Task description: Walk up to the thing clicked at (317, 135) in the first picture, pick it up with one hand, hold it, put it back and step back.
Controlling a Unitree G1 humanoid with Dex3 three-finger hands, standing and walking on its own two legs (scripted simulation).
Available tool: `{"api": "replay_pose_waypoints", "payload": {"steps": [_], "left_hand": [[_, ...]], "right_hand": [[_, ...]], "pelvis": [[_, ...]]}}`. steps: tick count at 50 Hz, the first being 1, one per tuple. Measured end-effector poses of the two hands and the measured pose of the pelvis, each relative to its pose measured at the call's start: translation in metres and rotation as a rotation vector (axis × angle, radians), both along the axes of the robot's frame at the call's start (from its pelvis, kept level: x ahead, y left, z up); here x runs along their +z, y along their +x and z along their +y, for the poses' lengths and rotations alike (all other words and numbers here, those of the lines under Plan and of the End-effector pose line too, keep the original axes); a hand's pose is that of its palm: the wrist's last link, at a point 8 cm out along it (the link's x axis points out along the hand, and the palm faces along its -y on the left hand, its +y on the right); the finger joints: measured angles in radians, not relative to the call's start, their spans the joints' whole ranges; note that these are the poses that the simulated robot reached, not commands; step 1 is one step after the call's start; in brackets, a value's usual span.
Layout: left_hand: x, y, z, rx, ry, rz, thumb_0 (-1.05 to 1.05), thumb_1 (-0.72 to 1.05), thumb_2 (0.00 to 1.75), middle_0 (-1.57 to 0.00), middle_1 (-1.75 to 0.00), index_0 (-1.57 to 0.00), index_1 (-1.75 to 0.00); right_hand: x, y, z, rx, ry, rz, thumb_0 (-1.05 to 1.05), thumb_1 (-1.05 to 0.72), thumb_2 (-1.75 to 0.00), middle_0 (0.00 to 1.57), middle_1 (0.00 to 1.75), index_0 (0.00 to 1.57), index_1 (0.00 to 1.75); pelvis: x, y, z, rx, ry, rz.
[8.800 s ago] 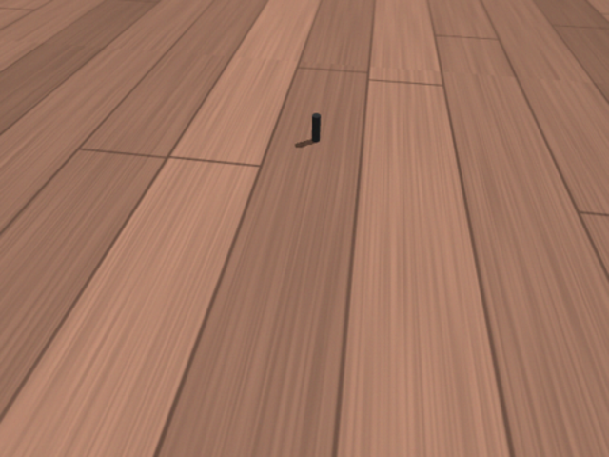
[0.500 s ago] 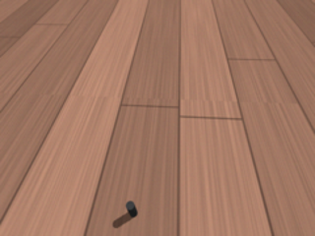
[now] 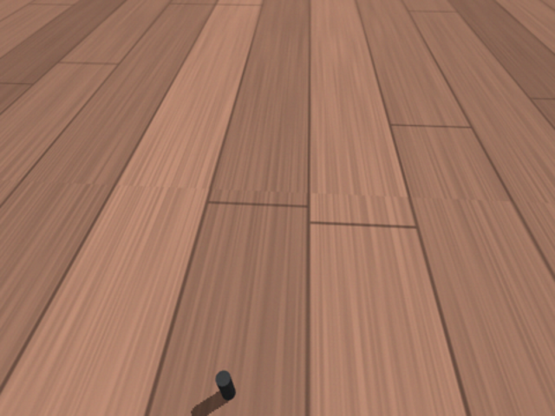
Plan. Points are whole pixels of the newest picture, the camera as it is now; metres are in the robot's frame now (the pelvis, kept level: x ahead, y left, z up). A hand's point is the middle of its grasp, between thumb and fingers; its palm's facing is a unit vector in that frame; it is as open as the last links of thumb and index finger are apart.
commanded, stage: stand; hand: left
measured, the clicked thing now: (226, 386) +0.37 +0.20 -0.70
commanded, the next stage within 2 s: none
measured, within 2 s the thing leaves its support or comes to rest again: neither
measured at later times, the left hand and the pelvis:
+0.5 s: hand out of the picture +0.08 +0.25 -0.16, palm faces -0.04 -0.94 -0.34, open 7.4 cm; pelvis +0.01 -0.01 +0.00, yaw +0 degrees
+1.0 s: hand out of the picture +0.10 +0.26 -0.16, palm faces -0.04 -0.94 -0.35, open 7.4 cm; pelvis +0.02 +0.00 +0.00, yaw +0 degrees
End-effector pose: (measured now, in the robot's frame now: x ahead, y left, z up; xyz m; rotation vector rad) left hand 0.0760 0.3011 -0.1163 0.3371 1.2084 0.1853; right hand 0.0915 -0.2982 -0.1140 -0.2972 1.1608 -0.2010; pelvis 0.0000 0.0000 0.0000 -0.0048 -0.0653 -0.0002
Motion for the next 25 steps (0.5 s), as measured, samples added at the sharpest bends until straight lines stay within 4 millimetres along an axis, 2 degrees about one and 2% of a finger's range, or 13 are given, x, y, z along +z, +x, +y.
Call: {"api": "replay_pose_waypoints", "payload": {"steps": [12, 18, 25], "left_hand": [[0.001, -0.015, -0.001, 0.019, 0.014, 0.044, 0.00, 0.90, 0.90, -0.20, -0.30, -0.20, -0.30], [-0.001, -0.010, -0.004, 0.016, 0.004, 0.050, 0.00, 0.90, 0.90, -0.20, -0.30, -0.20, -0.30], [-0.002, 0.002, -0.007, 0.011, -0.007, 0.034, 0.00, 0.90, 0.90, -0.20, -0.30, -0.20, -0.30]], "right_hand": [[-0.007, -0.023, -0.006, -0.016, 0.010, 0.080, 0.00, -0.91, -0.90, 0.21, 0.30, 0.20, 0.30], [-0.007, -0.030, -0.008, -0.024, 0.004, 0.108, 0.00, -0.91, -0.90, 0.21, 0.30, 0.20, 0.30], [-0.005, -0.024, -0.008, -0.025, -0.004, 0.101, 0.00, -0.91, -0.90, 0.21, 0.30, 0.20, 0.30]], "pelvis": [[0.002, -0.001, -0.006, 0.001, -0.001, 0.011], [0.002, 0.002, -0.006, 0.001, 0.000, 0.020], [0.002, 0.007, -0.006, -0.001, 0.001, 0.023]]}}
